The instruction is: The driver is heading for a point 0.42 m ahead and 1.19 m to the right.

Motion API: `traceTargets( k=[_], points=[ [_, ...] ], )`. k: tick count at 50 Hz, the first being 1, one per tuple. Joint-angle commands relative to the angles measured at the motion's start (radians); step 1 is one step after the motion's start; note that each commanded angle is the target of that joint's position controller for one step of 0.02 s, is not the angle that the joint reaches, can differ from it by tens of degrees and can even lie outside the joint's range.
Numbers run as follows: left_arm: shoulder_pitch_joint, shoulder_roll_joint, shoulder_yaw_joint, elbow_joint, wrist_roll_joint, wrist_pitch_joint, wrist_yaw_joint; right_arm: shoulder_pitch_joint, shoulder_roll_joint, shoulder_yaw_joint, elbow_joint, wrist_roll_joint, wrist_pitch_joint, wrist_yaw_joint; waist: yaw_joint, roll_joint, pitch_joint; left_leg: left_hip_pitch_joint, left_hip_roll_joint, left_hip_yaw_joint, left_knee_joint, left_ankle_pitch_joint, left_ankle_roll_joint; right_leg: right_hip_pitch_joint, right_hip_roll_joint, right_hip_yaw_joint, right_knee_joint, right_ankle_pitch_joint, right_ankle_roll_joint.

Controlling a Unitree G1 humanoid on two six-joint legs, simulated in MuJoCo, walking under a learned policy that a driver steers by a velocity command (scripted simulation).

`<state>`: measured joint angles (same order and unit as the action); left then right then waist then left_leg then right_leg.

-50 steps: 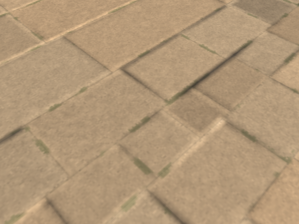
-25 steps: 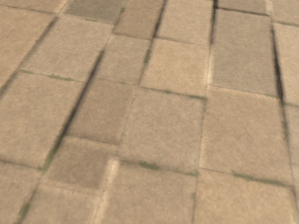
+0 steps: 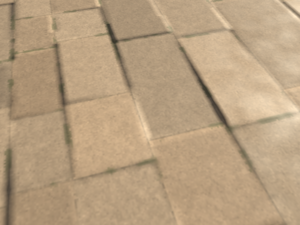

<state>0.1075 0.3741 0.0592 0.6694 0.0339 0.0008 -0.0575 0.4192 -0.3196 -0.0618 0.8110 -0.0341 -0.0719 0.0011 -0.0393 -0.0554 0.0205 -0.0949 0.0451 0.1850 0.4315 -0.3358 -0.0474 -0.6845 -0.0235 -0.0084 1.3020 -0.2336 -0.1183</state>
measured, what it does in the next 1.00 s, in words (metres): walks ahead, turning right: right foot, then left foot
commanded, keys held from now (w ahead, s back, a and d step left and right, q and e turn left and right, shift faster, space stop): w+e+shift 0.90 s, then w+shift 0.10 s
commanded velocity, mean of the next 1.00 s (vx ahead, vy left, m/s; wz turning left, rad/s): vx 1.00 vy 0.00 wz -0.98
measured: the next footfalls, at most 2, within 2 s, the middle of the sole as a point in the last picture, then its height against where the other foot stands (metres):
right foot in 0.22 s outside the picture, level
left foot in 0.62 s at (161, 152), level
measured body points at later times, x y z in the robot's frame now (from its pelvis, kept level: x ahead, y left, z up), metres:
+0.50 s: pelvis +0.47 -0.07 +0.00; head +0.50 -0.08 +0.45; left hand +0.57 +0.21 -0.12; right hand +0.60 -0.38 -0.05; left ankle +0.73 +0.03 -0.67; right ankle +0.35 -0.05 -0.73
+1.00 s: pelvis +0.86 -0.29 -0.02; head +0.87 -0.33 +0.43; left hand +1.21 -0.42 -0.04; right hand +0.59 -0.36 -0.15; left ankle +0.82 -0.04 -0.73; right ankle +0.92 -0.48 -0.69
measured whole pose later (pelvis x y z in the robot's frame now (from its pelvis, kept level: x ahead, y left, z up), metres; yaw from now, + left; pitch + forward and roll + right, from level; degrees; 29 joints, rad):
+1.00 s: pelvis +0.86 -0.29 -0.02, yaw -56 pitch +2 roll +2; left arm -0.12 0.30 0.01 0.56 0.04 -0.01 -0.09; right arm 0.55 -0.29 -0.04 0.91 -0.03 -0.08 0.00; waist -0.09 -0.01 0.05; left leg 0.25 0.02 0.30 0.19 -0.43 -0.08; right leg -0.76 0.00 -0.11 0.82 -0.08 -0.17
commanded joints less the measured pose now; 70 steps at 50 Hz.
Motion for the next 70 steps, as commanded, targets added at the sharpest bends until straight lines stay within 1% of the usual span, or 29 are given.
traceTargets(
  k=[1, 6, 9, 10, 11, 12, 13, 16, 19, 23, 27, 29, 30, 31, 32, 33, 34, 36, 42, 46, 49, 51, 53, 54, 55, 56, 58, 62, 70],
  points=[
    [-0.091, -0.051, -0.035, -0.135, -0.003, 0.002, -0.023, -0.077, -0.043, 0.003, -0.038, 0.007, -0.041, 0.009, 0.071, 0.159, 0.087, -0.06, 0.224, -0.062, -0.286, 0.353, 0.079, -0.082, -0.066, 0.032, -0.12, 0.133, -0.001],
    [-0.181, -0.039, -0.039, -0.143, -0.003, -0.006, -0.041, 0.006, -0.124, -0.012, 0.002, 0.008, -0.032, -0.012, 0.071, 0.109, 0.107, 0.063, 0.177, 0.127, -0.252, 1.018, 0.067, 0.128, 0.048, -0.184, -0.479, 0.197, -0.072],
    [0.16, 0.045, 0.004, -0.044, -0.013, -0.012, -0.009, -0.05, -0.229, -0.04, -0.03, 0.007, 0.01, -0.026, 0.258, 0.182, -0.097, 0.113, 0.237, 0.103, 0.21, 1.44, 0.075, 0.479, 0.137, -0.172, -0.494, 0.063, -0.117],
    [0.382, 0.088, 0.035, 0.031, -0.015, -0.015, 0.01, -0.098, -0.228, -0.043, -0.056, 0.004, 0.025, -0.023, 0.342, 0.157, -0.189, -0.018, 0.236, 0.074, 0.512, 1.318, 0.079, 0.749, 0.151, -0.104, -0.577, 0.036, -0.148],
    [0.372, 0.137, 0.076, 0.052, -0.052, -0.001, 0.037, -0.126, -0.183, -0.042, -0.065, 0.005, 0.032, -0.015, 0.315, -0.009, -0.177, -0.263, 0.061, 0.064, 0.905, 0.477, 0.05, 0.934, 0.107, 0.042, -0.685, -0.026, -0.17],
    [0.211, 0.242, 0.081, -0.007, -0.014, 0.012, 0.041, -0.018, -0.053, -0.005, -0.163, -0.007, 0.021, 0.004, 0.093, -0.201, -0.191, -0.642, -0.047, -0.017, 1.23, -0.174, -0.001, 1.066, -0.12, 0.528, -0.745, 0.055, -0.294],
    [0.288, 0.244, 0.089, -0.041, -0.001, 0.023, 0.051, -0.101, -0.111, -0.003, -0.231, 0.005, -0.007, 0.005, 0.168, -0.071, -0.34, -0.756, -0.052, -0.224, 1.267, -0.133, 0.003, 1.138, -0.203, 0.807, -0.946, -0.18, -0.394],
    [0.237, 0.139, 0.065, 0.028, -0.011, -0.026, 0.077, -0.201, -0.094, 0.018, -0.226, -0.018, -0.019, -0.003, 0.05, 0.133, 0.004, -0.685, 0.068, -0.257, 0.957, -0.063, 0.001, 0.678, -0.119, 0.648, -1.064, -0.049, -0.284],
    [0.203, 0.083, 0.036, 0.033, -0.024, -0.069, 0.071, -0.191, -0.083, 0.023, -0.218, -0.04, 0.036, 0.002, -0.012, 0.131, 0.041, -0.536, 0.109, -0.239, 0.749, -0.121, -0.038, 0.415, -0.024, 0.485, -1.086, 0.074, -0.265],
    [0.226, 0.091, 0.045, 0.052, -0.022, -0.09, 0.053, -0.419, -0.013, 0.054, -0.305, -0.008, 0.032, 0.019, 0.052, 0.082, 0.082, -0.388, 0.066, -0.19, 0.376, 0.281, -0.038, 0.28, 0.065, 0.399, -1.128, 0.238, -0.198],
    [0.285, 0.119, 0.059, 0.086, -0.04, -0.087, 0.047, -0.453, -0.046, 0.045, -0.315, 0.01, 0.027, 0.015, 0.096, 0.036, 0.024, -0.247, -0.007, -0.191, 0.166, 0.399, 0.006, 0.444, 0.028, 0.432, -1.052, 0.475, -0.13],
    [0.278, 0.158, 0.068, 0.091, -0.032, -0.082, 0.053, -0.313, -0.114, 0.016, -0.275, 0.011, 0.021, -0.003, 0.03, 0.037, -0.079, -0.071, -0.062, -0.201, 0.127, 0.272, 0.024, 0.541, 0.036, 0.434, -0.837, 0.725, -0.079],
    [0.233, 0.193, 0.075, 0.086, -0.028, -0.083, 0.049, -0.133, -0.153, -0.006, -0.236, 0.015, 0.016, -0.018, -0.087, 0.046, -0.165, 0.127, -0.058, -0.195, 0.115, 0.203, 0.033, 0.495, 0.056, 0.41, -0.612, 0.751, -0.052],
    [0.187, 0.141, 0.06, 0.068, -0.021, -0.095, 0.044, 0.09, -0.215, -0.034, -0.189, 0.002, 0.013, -0.041, -0.193, 0.069, -0.268, 0.377, 0.043, -0.269, 0.154, 0.032, 0.053, 0.349, 0.101, 0.363, -0.322, 0.607, -0.032],
    [0.207, -0.038, 0.015, 0.02, -0.039, -0.101, 0.049, 0.181, -0.281, -0.05, -0.169, -0.042, 0.008, -0.05, -0.159, 0.347, -0.364, 0.585, 0.343, -0.674, 0.031, -0.311, 0.103, 0.07, 0.208, 0.253, 0.018, -0.232, -0.015],
    [0.27, -0.002, 0.0, -0.013, -0.049, -0.095, 0.056, 0.046, -0.284, -0.057, -0.187, -0.035, 0.011, -0.035, -0.052, 0.492, -0.401, 0.524, 0.438, -1.098, -0.156, -0.433, 0.158, -0.062, 0.166, 0.187, 0.137, -0.226, -0.019],
    [0.202, 0.052, 0.007, 0.02, -0.02, -0.075, 0.059, -0.088, -0.161, -0.037, -0.215, -0.027, 0.017, -0.028, -0.041, 0.297, -0.231, 0.361, 0.382, -0.959, -0.174, -0.525, 0.164, -0.093, 0.077, 0.154, 0.142, -0.11, -0.019],
    [0.11, 0.044, 0.009, 0.019, 0.004, -0.051, 0.029, -0.117, -0.079, -0.018, -0.179, -0.026, 0.019, -0.02, -0.024, 0.103, -0.07, 0.148, 0.301, -0.645, -0.166, -0.226, 0.149, -0.067, 0.006, 0.108, 0.077, -0.044, -0.003],
    [-0.07, -0.057, -0.029, -0.1, 0.004, -0.003, -0.019, -0.041, -0.01, 0.005, -0.036, 0.014, -0.028, 0.01, 0.032, 0.129, 0.043, -0.002, 0.19, -0.124, -0.249, 0.343, 0.073, -0.102, -0.045, 0.049, -0.021, 0.079, -0.001],
    [-0.209, -0.04, -0.044, -0.16, 0.005, -0.004, -0.042, -0.021, -0.065, -0.002, -0.01, 0.006, -0.042, 0.001, 0.041, 0.082, 0.14, -0.022, 0.176, 0.034, -0.337, 0.538, 0.075, -0.035, -0.03, -0.07, -0.354, 0.197, -0.021],
    [-0.192, -0.047, -0.048, -0.134, 0.008, -0.016, -0.04, 0.057, -0.139, -0.009, 0.02, 0.007, -0.033, -0.012, 0.066, 0.12, 0.1, 0.06, 0.195, 0.085, -0.273, 1.154, 0.079, 0.187, 0.085, -0.163, -0.512, 0.178, -0.076],
    [0.025, 0.009, -0.024, -0.059, 0.011, -0.023, -0.013, 0.032, -0.215, -0.022, 0.012, 0.006, -0.009, -0.021, 0.188, 0.177, -0.028, 0.117, 0.237, 0.076, 0.014, 1.432, 0.097, 0.41, 0.15, -0.137, -0.542, 0.061, -0.108],
    [0.381, 0.098, 0.03, 0.067, 0.01, -0.025, 0.022, -0.046, -0.22, -0.023, -0.014, 0.005, 0.012, -0.023, 0.346, 0.158, -0.171, -0.094, 0.182, 0.072, 0.593, 1.129, 0.108, 0.857, 0.12, -0.01, -0.722, 0.019, -0.152],
    [0.3, 0.183, 0.056, 0.062, -0.006, -0.017, 0.043, -0.018, -0.077, 0.0, -0.055, -0.009, 0.01, -0.01, 0.19, -0.145, -0.196, -0.394, 0.012, 0.043, 0.992, -0.104, 0.077, 1.031, -0.097, 0.289, -0.693, 0.056, -0.129],
    [0.271, 0.225, 0.059, 0.009, 0.01, -0.011, 0.049, 0.06, -0.088, 0.013, -0.143, 0.037, 0.0, -0.002, 0.131, -0.163, -0.424, -0.646, -0.035, -0.164, 1.2, -0.162, 0.072, 1.226, -0.298, 0.757, -0.871, -0.027, -0.306],
    [0.3, 0.167, 0.058, 0.025, 0.006, -0.014, 0.061, -0.09, -0.128, 0.007, -0.146, 0.033, -0.013, -0.004, 0.177, 0.029, -0.312, -0.72, 0.002, -0.215, 1.173, -0.047, 0.078, 1.125, -0.252, 0.721, -0.977, -0.06, -0.269],
    [0.24, 0.09, 0.039, 0.083, -0.004, -0.049, 0.072, -0.12, -0.08, 0.024, -0.135, 0.019, -0.011, -0.001, 0.076, 0.126, -0.041, -0.667, 0.081, -0.219, 0.974, 0.006, 0.075, 0.773, -0.188, 0.52, -1.034, 0.047, -0.212],
    [0.231, 0.003, 0.004, 0.123, -0.025, -0.101, 0.074, -0.131, -0.029, 0.037, -0.124, -0.016, 0.041, 0.032, -0.003, 0.086, 0.05, -0.548, 0.138, -0.21, 0.734, -0.004, 0.035, 0.495, -0.091, 0.327, -1.151, 0.112, -0.181],
    [0.347, 0.062, 0.011, 0.203, -0.043, -0.141, 0.052, -0.428, -0.021, 0.054, -0.215, 0.018, 0.018, 0.049, 0.071, 0.058, 0.097, -0.363, 0.01, -0.08, 0.155, 0.548, 0.12, 0.609, -0.06, 0.112, -1.285, 0.711, -0.075]
  ],
)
